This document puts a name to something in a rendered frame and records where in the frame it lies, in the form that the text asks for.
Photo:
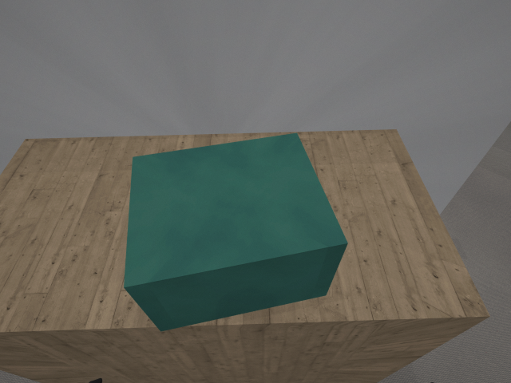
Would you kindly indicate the carton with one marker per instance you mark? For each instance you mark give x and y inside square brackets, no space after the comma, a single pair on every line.
[228,229]

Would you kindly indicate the pedestal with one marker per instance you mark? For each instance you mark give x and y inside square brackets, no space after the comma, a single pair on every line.
[400,291]

